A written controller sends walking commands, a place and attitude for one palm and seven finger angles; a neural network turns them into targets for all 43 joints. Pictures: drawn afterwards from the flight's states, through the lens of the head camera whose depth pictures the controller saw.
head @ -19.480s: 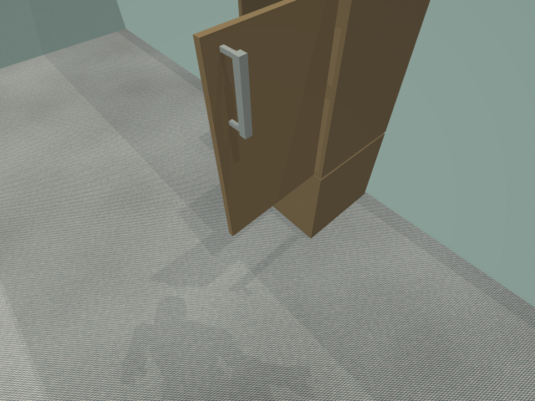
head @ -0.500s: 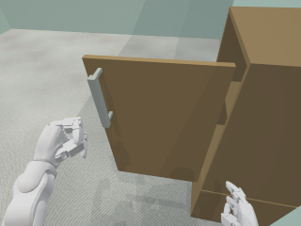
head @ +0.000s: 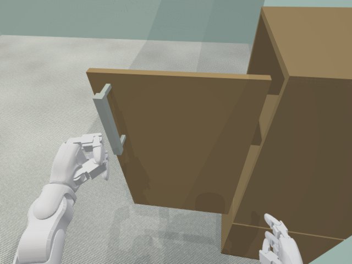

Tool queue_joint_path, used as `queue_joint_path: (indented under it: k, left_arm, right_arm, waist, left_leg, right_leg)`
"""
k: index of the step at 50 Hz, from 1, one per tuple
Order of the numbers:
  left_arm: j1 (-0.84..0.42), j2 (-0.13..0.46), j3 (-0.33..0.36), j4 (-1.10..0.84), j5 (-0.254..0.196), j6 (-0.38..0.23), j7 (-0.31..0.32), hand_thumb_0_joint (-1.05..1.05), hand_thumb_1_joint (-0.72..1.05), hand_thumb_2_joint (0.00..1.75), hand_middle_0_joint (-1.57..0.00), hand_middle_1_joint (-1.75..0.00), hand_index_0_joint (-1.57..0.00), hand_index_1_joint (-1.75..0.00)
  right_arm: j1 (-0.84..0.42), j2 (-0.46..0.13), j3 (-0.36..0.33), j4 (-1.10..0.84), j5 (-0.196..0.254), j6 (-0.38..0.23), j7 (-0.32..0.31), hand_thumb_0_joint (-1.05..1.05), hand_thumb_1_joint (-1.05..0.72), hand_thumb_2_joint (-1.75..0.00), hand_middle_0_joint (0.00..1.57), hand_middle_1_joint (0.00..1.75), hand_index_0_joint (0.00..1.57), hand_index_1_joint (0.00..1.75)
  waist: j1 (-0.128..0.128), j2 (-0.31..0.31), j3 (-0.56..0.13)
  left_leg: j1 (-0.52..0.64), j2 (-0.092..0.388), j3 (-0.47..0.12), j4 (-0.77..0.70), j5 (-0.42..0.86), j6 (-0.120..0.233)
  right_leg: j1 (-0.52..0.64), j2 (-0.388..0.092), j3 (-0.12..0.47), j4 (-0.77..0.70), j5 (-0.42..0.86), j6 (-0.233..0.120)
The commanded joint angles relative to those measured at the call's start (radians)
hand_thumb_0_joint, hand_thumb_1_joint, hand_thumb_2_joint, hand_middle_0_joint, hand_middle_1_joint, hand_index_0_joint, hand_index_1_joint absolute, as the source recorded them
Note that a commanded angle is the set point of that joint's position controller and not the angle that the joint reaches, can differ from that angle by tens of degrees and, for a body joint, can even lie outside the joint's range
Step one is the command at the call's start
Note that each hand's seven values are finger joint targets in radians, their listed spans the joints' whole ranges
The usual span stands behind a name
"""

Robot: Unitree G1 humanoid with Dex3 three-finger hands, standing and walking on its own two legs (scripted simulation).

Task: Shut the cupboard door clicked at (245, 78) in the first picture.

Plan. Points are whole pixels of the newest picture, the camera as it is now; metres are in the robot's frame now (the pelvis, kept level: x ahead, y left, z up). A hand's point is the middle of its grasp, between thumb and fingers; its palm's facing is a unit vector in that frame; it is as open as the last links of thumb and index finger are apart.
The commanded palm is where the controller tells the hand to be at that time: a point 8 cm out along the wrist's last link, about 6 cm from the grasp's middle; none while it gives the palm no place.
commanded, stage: bring the fist close to the handle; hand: left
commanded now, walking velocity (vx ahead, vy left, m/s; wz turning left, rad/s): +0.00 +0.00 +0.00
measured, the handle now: (113, 121) +0.39 +0.18 +0.15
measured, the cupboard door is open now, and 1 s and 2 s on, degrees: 92 91 75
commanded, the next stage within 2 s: push the door shut along its arc in 0.68 s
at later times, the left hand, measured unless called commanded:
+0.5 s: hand (112, 150) +0.30 +0.16 +0.15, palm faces -0.01 -1.00 -0.07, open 3.1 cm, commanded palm +0.27 +0.20 +0.15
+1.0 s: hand (119, 144) +0.32 +0.15 +0.15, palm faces -0.06 -1.00 -0.08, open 3.1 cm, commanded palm +0.30 +0.19 +0.15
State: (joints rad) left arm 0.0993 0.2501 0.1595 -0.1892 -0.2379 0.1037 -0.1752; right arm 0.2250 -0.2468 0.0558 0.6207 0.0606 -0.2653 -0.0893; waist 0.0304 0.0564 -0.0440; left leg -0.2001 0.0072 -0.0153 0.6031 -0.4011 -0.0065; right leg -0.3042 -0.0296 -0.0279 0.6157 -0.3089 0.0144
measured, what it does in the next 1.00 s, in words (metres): stands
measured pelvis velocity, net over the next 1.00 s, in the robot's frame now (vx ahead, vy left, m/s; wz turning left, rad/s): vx -0.01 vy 0.00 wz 0.00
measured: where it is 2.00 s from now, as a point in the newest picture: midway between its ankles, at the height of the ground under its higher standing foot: outside the picture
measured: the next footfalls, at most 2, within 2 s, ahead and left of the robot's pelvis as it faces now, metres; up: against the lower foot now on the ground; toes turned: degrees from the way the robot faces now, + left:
none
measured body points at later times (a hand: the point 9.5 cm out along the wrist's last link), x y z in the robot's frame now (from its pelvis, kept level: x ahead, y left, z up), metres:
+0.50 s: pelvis +0.00 +0.00 +0.00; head -0.01 -0.02 +0.45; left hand +0.29 +0.21 +0.16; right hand +0.18 -0.23 -0.08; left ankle -0.05 +0.12 -0.73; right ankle +0.01 -0.13 -0.73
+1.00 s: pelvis -0.01 +0.00 +0.00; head -0.01 -0.02 +0.45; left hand +0.31 +0.20 +0.15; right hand +0.17 -0.23 -0.08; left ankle -0.05 +0.12 -0.73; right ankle +0.01 -0.13 -0.73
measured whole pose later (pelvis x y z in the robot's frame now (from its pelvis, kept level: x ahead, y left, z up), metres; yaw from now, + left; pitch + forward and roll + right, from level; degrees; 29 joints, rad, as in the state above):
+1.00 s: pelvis -0.01 +0.00 +0.00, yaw +0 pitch +0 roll +0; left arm -0.18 0.25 0.13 0.09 -0.22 0.10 -0.17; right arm 0.19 -0.24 0.06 0.64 0.06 -0.19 -0.09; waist 0.01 0.05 -0.02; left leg -0.20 0.00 -0.01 0.58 -0.37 -0.01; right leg -0.30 -0.03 -0.02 0.60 -0.28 0.01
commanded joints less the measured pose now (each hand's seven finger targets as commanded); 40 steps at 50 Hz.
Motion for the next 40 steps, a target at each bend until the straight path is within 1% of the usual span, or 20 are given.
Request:
queue_joint_path:
  k: [1,4,5,6,7,10,11,12,14,16,17,19,20,23,27,30,31,33,37,40]
  left_arm:
    - [-0.341,0.117,0.036,-0.214,-0.01,-0.076,0.017,0.0,0.9,0.9,-1.3,-1.5,-1.3,-1.5]
    - [-0.388,0.077,-0.013,-0.2,0.002,-0.073,0.024,0.0,0.9,0.9,-1.3,-1.5,-1.3,-1.5]
    - [-0.37,0.078,-0.003,-0.177,0.003,-0.066,0.029,0.0,0.9,0.9,-1.3,-1.5,-1.3,-1.5]
    - [-0.346,0.116,0.031,-0.152,0.007,-0.061,0.036,0.0,0.9,0.9,-1.3,-1.5,-1.3,-1.5]
    - [-0.344,0.087,0.013,-0.15,0.01,-0.056,0.037,0.0,0.9,0.9,-1.3,-1.5,-1.3,-1.5]
    - [-0.373,0.118,0.054,-0.093,0.01,-0.038,0.047,0.0,0.9,0.9,-1.3,-1.5,-1.3,-1.5]
    - [-0.367,0.155,0.088,-0.077,0.01,-0.037,0.053,0.0,0.9,0.9,-1.3,-1.5,-1.3,-1.5]
    - [-0.397,0.125,0.062,-0.09,0.013,-0.039,0.053,0.0,0.9,0.9,-1.3,-1.5,-1.3,-1.5]
    - [-0.452,0.122,0.06,-0.09,0.01,-0.048,0.058,0.0,0.9,0.9,-1.3,-1.5,-1.3,-1.5]
    - [-0.403,0.169,0.112,-0.084,0.008,-0.058,0.059,0.0,0.9,0.9,-1.3,-1.5,-1.3,-1.5]
    - [-0.414,0.137,0.083,-0.097,0.007,-0.066,0.05,0.0,0.9,0.9,-1.3,-1.5,-1.3,-1.5]
    - [-0.394,0.122,0.07,-0.105,0.005,-0.074,0.037,0.0,0.9,0.9,-1.3,-1.5,-1.3,-1.5]
    - [-0.392,0.099,0.045,-0.112,0.002,-0.076,0.031,0.0,0.9,0.9,-1.3,-1.5,-1.3,-1.5]
    - [-0.358,0.091,0.037,-0.111,-0.002,-0.074,0.022,0.0,0.9,0.9,-1.3,-1.5,-1.3,-1.5]
    - [-0.413,0.125,0.052,-0.104,0.002,-0.068,0.034,0.0,0.9,0.9,-1.3,-1.5,-1.3,-1.5]
    - [-0.452,0.13,0.056,-0.116,0.004,-0.078,0.041,0.0,0.9,0.9,-1.3,-1.5,-1.3,-1.5]
    - [-0.466,0.163,0.079,-0.12,0.005,-0.085,0.046,0.0,0.9,0.9,-1.3,-1.5,-1.3,-1.5]
    - [-0.465,0.111,0.035,-0.125,0.006,-0.091,0.043,0.0,0.9,0.9,-1.3,-1.5,-1.3,-1.5]
    - [-0.416,0.111,0.044,-0.054,0.002,-0.079,0.036,0.0,0.9,0.9,-1.3,-1.5,-1.3,-1.5]
    - [-0.463,0.112,0.037,-0.028,0.003,-0.062,0.031,0.0,0.9,0.9,-1.3,-1.5,-1.3,-1.5]
  right_arm:
    - [-0.128,-0.099,-0.039,-0.161,-0.001,-0.057,-0.005,0.0,-0.9,-0.9,0.2,0.3,0.2,0.3]
    - [-0.13,-0.093,-0.04,-0.156,0.001,-0.053,-0.005,0.0,-0.9,-0.9,0.2,0.3,0.2,0.3]
    - [-0.129,-0.092,-0.041,-0.158,-0.002,-0.052,-0.004,0.0,-0.9,-0.9,0.2,0.3,0.2,0.3]
    - [-0.124,-0.1,-0.042,-0.154,-0.003,-0.046,-0.002,0.0,-0.9,-0.9,0.2,0.3,0.2,0.3]
    - [-0.131,-0.093,-0.038,-0.158,-0.003,-0.039,0.002,0.0,-0.9,-0.9,0.2,0.3,0.2,0.3]
    - [-0.134,-0.094,-0.038,-0.155,-0.004,-0.014,0.006,0.0,-0.9,-0.9,0.2,0.3,0.2,0.3]
    - [-0.136,-0.099,-0.039,-0.154,-0.006,-0.006,0.007,0.0,-0.9,-0.9,0.2,0.3,0.2,0.3]
    - [-0.146,-0.091,-0.036,-0.161,-0.004,0.001,0.01,0.0,-0.9,-0.9,0.2,0.3,0.2,0.3]
    - [-0.146,-0.089,-0.037,-0.162,-0.005,0.004,0.011,0.0,-0.9,-0.9,0.2,0.3,0.2,0.3]
    - [-0.144,-0.095,-0.041,-0.17,-0.01,0.006,0.011,0.0,-0.9,-0.9,0.2,0.3,0.2,0.3]
    - [-0.145,-0.089,-0.037,-0.173,-0.008,0.007,0.015,0.0,-0.9,-0.9,0.2,0.3,0.2,0.3]
    - [-0.139,-0.087,-0.042,-0.173,-0.004,0.006,0.016,0.0,-0.9,-0.9,0.2,0.3,0.2,0.3]
    - [-0.137,-0.086,-0.042,-0.176,-0.003,0.002,0.018,0.0,-0.9,-0.9,0.2,0.3,0.2,0.3]
    - [-0.132,-0.092,-0.045,-0.176,-0.002,-0.001,0.016,0.0,-0.9,-0.9,0.2,0.3,0.2,0.3]
    - [-0.137,-0.1,-0.045,-0.167,0.001,0.003,0.007,0.0,-0.9,-0.9,0.2,0.3,0.2,0.3]
    - [-0.141,-0.098,-0.045,-0.164,-0.002,0.003,0.004,0.0,-0.9,-0.9,0.2,0.3,0.2,0.3]
    - [-0.142,-0.103,-0.047,-0.161,-0.003,0.004,0.002,0.0,-0.9,-0.9,0.2,0.3,0.2,0.3]
    - [-0.15,-0.09,-0.044,-0.165,0.0,-0.001,0.005,0.0,-0.9,-0.9,0.2,0.3,0.2,0.3]
    - [-0.143,-0.098,-0.042,-0.157,0.0,0.003,0.008,0.0,-0.9,-0.9,0.2,0.3,0.2,0.3]
    - [-0.145,-0.101,-0.041,-0.154,0.003,0.012,0.008,0.0,-0.9,-0.9,0.2,0.3,0.2,0.3]
  waist:
    - [-0.017,-0.036,-0.126]
    - [-0.02,-0.015,-0.143]
    - [-0.012,-0.032,-0.152]
    - [-0.006,-0.047,-0.162]
    - [-0.006,-0.059,-0.166]
    - [-0.003,-0.101,-0.152]
    - [0.004,-0.1,-0.153]
    - [0.0,-0.077,-0.159]
    - [-0.006,-0.07,-0.172]
    - [0.012,-0.066,-0.211]
    - [0.003,-0.06,-0.226]
    - [0.001,-0.033,-0.217]
    - [-0.002,-0.036,-0.213]
    - [-0.005,-0.055,-0.188]
    - [-0.015,-0.071,-0.133]
    - [-0.015,-0.057,-0.167]
    - [-0.012,-0.046,-0.174]
    - [-0.013,-0.02,-0.183]
    - [-0.01,-0.078,-0.159]
    - [-0.017,-0.068,-0.131]
  left_leg:
    - [-0.003,-0.002,0.016,-0.08,0.319,0.022]
    - [0.016,-0.002,0.013,-0.087,0.32,0.021]
    - [0.014,-0.004,0.012,-0.087,0.333,0.02]
    - [0.008,-0.003,0.013,-0.087,0.335,0.019]
    - [0.006,-0.003,0.016,-0.091,0.349,0.02]
    - [-0.019,-0.006,0.028,-0.091,0.338,0.022]
    - [-0.026,-0.006,0.027,-0.093,0.33,0.021]
    - [-0.018,-0.007,0.034,-0.095,0.344,0.022]
    - [-0.008,-0.006,0.032,-0.092,0.356,0.021]
    - [-0.003,-0.007,0.036,-0.088,0.37,0.022]
    - [0.003,-0.008,0.039,-0.09,0.382,0.022]
    - [0.009,-0.005,0.043,-0.087,0.405,0.018]
    - [0.009,-0.006,0.041,-0.087,0.406,0.018]
    - [0.001,-0.005,0.039,-0.09,0.384,0.02]
    - [-0.016,-0.005,0.032,-0.099,0.303,0.024]
    - [-0.001,-0.009,0.032,-0.099,0.308,0.025]
    - [0.002,-0.008,0.03,-0.099,0.304,0.023]
    - [0.016,-0.007,0.032,-0.101,0.315,0.022]
    - [-0.006,-0.006,0.028,-0.107,0.308,0.022]
    - [-0.017,-0.008,0.028,-0.109,0.281,0.023]
  right_leg:
    - [0.085,0.009,-0.045,-0.073,0.254,-0.014]
    - [0.082,0.01,-0.045,-0.074,0.25,-0.018]
    - [0.094,0.008,-0.047,-0.07,0.269,-0.019]
    - [0.109,0.008,-0.044,-0.071,0.272,-0.019]
    - [0.116,0.006,-0.046,-0.069,0.289,-0.02]
    - [0.127,0.004,-0.038,-0.08,0.298,-0.016]
    - [0.137,0.005,-0.036,-0.082,0.286,-0.018]
    - [0.139,0.003,-0.034,-0.08,0.301,-0.019]
    - [0.141,0.003,-0.034,-0.077,0.318,-0.02]
    - [0.172,0.003,-0.029,-0.074,0.339,-0.021]
    - [0.178,0.001,-0.029,-0.071,0.358,-0.021]
    - [0.171,0.003,-0.034,-0.067,0.386,-0.023]
    - [0.167,0.004,-0.036,-0.066,0.391,-0.022]
    - [0.154,0.005,-0.04,-0.073,0.372,-0.02]
    - [0.113,0.007,-0.034,-0.096,0.263,-0.016]
    - [0.121,0.007,-0.032,-0.093,0.26,-0.017]
    - [0.13,0.006,-0.028,-0.093,0.25,-0.018]
    - [0.126,0.007,-0.032,-0.089,0.261,-0.021]
    - [0.127,0.008,-0.037,-0.094,0.263,-0.02]
    - [0.109,0.009,-0.032,-0.103,0.236,-0.02]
